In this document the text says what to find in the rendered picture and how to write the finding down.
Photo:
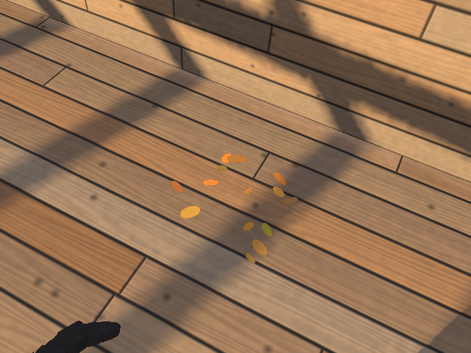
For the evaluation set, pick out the left robot hand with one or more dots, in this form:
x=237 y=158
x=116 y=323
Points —
x=78 y=336

